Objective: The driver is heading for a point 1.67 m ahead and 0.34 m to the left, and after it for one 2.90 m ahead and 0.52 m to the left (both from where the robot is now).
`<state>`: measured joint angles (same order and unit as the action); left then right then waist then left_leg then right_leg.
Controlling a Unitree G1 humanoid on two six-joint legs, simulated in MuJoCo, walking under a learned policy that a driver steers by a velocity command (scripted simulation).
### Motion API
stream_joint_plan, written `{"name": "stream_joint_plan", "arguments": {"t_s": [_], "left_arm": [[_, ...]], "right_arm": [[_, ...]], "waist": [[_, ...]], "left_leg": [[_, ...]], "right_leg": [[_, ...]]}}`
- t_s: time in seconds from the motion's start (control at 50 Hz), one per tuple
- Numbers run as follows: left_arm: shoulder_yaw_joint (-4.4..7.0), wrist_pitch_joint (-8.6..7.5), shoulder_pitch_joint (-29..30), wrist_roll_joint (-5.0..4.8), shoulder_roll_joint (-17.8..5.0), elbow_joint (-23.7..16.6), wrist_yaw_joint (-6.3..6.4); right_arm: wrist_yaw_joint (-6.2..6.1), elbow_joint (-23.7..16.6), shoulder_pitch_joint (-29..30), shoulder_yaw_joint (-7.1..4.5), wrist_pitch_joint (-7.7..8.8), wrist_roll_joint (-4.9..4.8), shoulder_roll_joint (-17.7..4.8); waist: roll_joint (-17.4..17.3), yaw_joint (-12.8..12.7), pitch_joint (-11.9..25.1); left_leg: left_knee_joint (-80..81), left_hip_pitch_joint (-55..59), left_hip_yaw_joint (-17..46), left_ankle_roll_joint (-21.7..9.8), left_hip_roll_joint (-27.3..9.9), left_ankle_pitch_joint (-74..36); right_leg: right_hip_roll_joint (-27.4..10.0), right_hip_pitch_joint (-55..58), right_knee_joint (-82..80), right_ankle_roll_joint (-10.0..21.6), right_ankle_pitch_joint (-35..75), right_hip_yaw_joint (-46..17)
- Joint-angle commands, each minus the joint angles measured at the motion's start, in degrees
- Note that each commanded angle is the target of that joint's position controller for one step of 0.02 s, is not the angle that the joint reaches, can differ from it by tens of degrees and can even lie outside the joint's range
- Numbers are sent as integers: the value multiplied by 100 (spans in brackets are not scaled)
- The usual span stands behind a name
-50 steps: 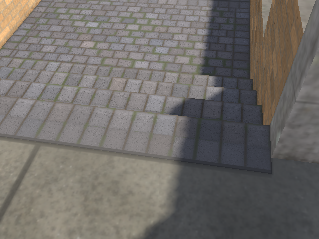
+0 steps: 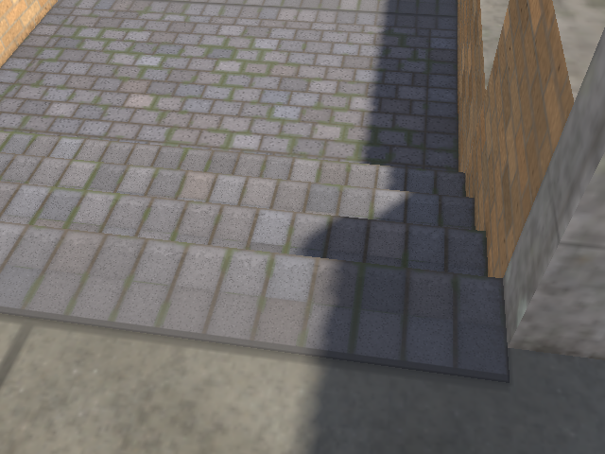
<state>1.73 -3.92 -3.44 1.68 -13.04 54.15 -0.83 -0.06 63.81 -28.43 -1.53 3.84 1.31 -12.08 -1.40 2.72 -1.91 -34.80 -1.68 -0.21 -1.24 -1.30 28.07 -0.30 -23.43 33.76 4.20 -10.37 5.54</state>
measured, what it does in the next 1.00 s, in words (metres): walks ahead: left foot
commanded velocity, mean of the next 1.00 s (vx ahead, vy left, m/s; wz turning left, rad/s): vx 0.48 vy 0.00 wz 0.17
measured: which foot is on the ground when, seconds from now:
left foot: up 0.00-0.50, down 0.52-1.00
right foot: down 0.00-0.52, up 0.54-1.00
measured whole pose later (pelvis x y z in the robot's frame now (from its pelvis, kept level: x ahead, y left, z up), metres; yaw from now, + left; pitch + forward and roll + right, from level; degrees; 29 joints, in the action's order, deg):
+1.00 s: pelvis +0.54 -0.02 +0.01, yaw +12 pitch +1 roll +1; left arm 1.2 -2.8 1.3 1.2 -11.9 44.2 -1.0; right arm -0.7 55.0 -26.5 -3.8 3.0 1.0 -11.6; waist 1.6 6.3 -2.1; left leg -19.1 -0.9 7.3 -4.5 6.5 18.9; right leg -2.6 -32.5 35.5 -1.4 -4.5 -1.6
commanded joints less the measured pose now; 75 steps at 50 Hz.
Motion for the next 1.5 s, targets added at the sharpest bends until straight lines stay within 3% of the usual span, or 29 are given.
{"name": "stream_joint_plan", "arguments": {"t_s": [0.02, 0.06, 0.12, 0.2, 0.3, 0.42, 0.48, 0.52, 0.54, 0.56, 0.58, 0.6, 0.62, 0.66, 0.74, 0.86, 0.94, 1.0, 1.04, 1.06, 1.08, 1.1, 1.12, 1.14, 1.18, 1.28, 1.38, 1.44, 1.5], "left_arm": [[366, 42, -2304, -53, -1413, 480, 95], [218, -25, -1211, -94, -774, 147, 35], [79, -172, -1339, -101, -369, 288, 78], [64, -232, -1952, -128, -460, 507, 122], [3, -224, -2465, -111, -297, 574, 118], [6, -225, -2907, -43, -318, 724, 204], [57, -226, -2654, 5, -468, 681, 236], [100, -186, -2428, -15, -573, 625, 200], [43, -200, -2481, -73, -354, 433, 170], [5, -189, -3261, -224, 150, 465, 76], [105, -150, -2650, -69, -288, 360, 142], [149, -178, -2008, -21, -410, 136, 151], [152, -202, -1767, -28, -349, 67, 164], [149, -84, -1766, 41, -220, -31, 125], [140, 102, -1184, 117, -110, -400, 47], [91, 154, 301, 1, -260, -1032, 13], [40, 86, 929, -17, -268, -1394, -3], [105, -36, 456, -92, -486, -1391, -2], [263, -145, -856, -58, -827, -1033, 73], [367, -213, -1755, 79, -1271, -966, 161], [459, -150, -1838, 158, -1807, -1025, 192], [440, -39, -1572, 45, -1476, -1066, 188], [278, -7, -1125, 30, -802, -1203, 184], [215, -24, -885, 35, -580, -1208, 164], [192, -92, -1003, 33, -476, -1079, 170], [240, -238, -1504, -67, -555, -899, 119], [225, -242, -1800, -101, -630, -815, 103], [263, -211, -2043, -112, -821, -748, 111], [278, -96, -2317, -107, -934, -618, 135]], "right_arm": [[57, -583, 223, -138, 70, 63, -616], [159, -650, 627, -135, 111, 21, -471], [206, -593, 557, -156, -41, 131, -334], [242, -866, 1359, -189, -183, 133, -320], [270, -1285, 2546, -129, -186, 84, -217], [232, -1620, 3341, -63, -110, 41, -179], [144, -1469, 2694, -153, -23, 44, -365], [51, -877, 868, -316, 76, 67, -632], [1, -689, -90, -469, 86, 203, -1161], [36, -708, 24, -546, 20, 166, -1456], [68, -792, 667, -501, -24, -65, -1224], [47, -926, 1234, -400, -8, -134, -848], [53, -923, 1436, -334, 35, -83, -591], [2, -781, 1307, -246, 94, -79, -323], [-24, -799, 881, -337, 88, -87, -705], [-11, -912, 200, -332, 41, -102, -650], [-67, -1045, -31, -394, -35, -34, -830], [-124, -1255, 282, -460, -53, -5, -1000], [-81, -1386, 570, -499, -15, -37, -1079], [-46, -1607, 525, -428, 24, -110, -742], [-74, -1752, -266, -332, 16, -263, -216], [-113, -1619, -363, -406, -52, -109, -707], [-69, -1640, 239, -458, -101, -19, -890], [2, -1754, 628, -440, -113, -8, -756], [125, -1818, 687, -429, -248, 59, -622], [243, -2071, 1263, -413, -492, 4, -574], [368, -2455, 2168, -255, -404, 7, -405], [367, -2643, 2635, -164, -356, 43, -309], [314, -2823, 2899, -200, -298, 64, -500]], "waist": [[1089, -789, 457], [390, -350, -209], [508, -77, -35], [404, -141, -229], [423, -368, -448], [551, -509, -503], [654, -139, -156], [596, 620, 711], [-8, 854, 1430], [-1187, 314, 1904], [-378, 180, 1226], [-117, 34, 465], [166, -112, 164], [76, -391, 77], [53, -403, 33], [-282, 50, -127], [-220, 235, -186], [-378, -76, -66], [-65, -721, 494], [598, -978, 1348], [1801, -507, 2012], [1416, -391, 1716], [505, -412, 777], [355, -379, 316], [743, -234, 142], [707, -175, 185], [660, -303, -152], [683, -441, -206], [611, -483, -342]], "left_leg": [[-3630, -3849, 334, -362, 196, 134], [-3332, -3592, 316, -395, -315, -1081], [-2900, -2951, 157, -221, -459, -1451], [-2455, -3649, -43, -54, -505, -1916], [-1201, -3948, -295, 35, -354, -2610], [13, -3613, -528, -268, -58, -2680], [238, -2576, -694, -600, 315, -1975], [740, -512, -604, -934, 402, -2189], [799, 908, 948, -1272, -934, -1496], [1589, 2132, 4082, -2225, -2264, -1359], [1938, 1551, 4003, -2013, -1861, -1027], [2013, 673, 3022, -1807, -1707, -1303], [2163, 30, 2521, -1650, -1448, -2017], [2259, -659, 1757, -1427, -980, -2801], [2417, -899, 1471, -1560, -789, -3155], [2367, -665, 1476, -1248, -516, -3070], [1917, -159, 1709, -1236, -617, -3721], [1467, -424, 1870, -906, -651, -4115], [-27, -675, 1686, -687, -222, -4357], [-1656, -1345, 1241, -534, 192, -3096], [-3257, -2909, 627, -390, 986, 605], [-3937, -3566, 625, -431, 526, 358], [-4041, -3809, 599, -429, 247, -319], [-3787, -3702, 545, -377, 80, -750], [-3501, -3396, 471, -272, -119, -981], [-3255, -3809, 379, -126, -155, -1646], [-1487, -3662, 247, -134, -103, -2707], [-664, -3191, -191, -281, -8, -2412], [-138, -2993, -345, -512, 71, -1804]], "right_leg": [[-2193, 3130, -2604, 935, -3657, -4564], [-1714, 1963, -2572, 746, -1945, -3000], [-1212, 1607, -2611, 595, 13, -1815], [-1131, 1893, -2730, 684, 909, -1358], [-986, 2156, -2667, 617, 1869, -962], [-1113, 2904, -2363, 598, 3000, -767], [-1180, 3113, -1390, 497, 5002, -602], [-931, 2545, 692, 334, 4949, -305], [-603, 1332, 2541, 225, 2751, -55], [560, -730, 4460, -11, -1904, -219], [168, -1318, 4715, 77, -1505, -796], [-108, -1471, 4424, 88, -932, -805], [-266, -1227, 4102, 57, -679, -802], [-453, -704, 3527, -116, -622, -825], [-502, -940, 2619, -431, -407, -638], [-401, -1221, 1071, -655, 860, -580], [-184, -1298, 425, -633, 746, -569], [7, -86, -160, -458, 371, -638], [102, 1519, -778, -225, 284, -664], [-1095, 2817, -897, 53, -340, -1787], [-2646, 3992, -1488, 670, -599, -4253], [-2634, 3481, -1824, 878, -1727, -4950], [-2270, 2750, -1923, 766, -2068, -3967], [-1932, 2138, -2028, 637, -1277, -3029], [-1495, 1664, -2107, 397, 69, -1907], [-1496, 1863, -2142, 395, 1899, -903], [-1331, 1612, -2281, 369, 1572, -205], [-1450, 1718, -2326, 458, 1609, -70], [-1620, 2214, -2162, 473, 2140, -76]]}}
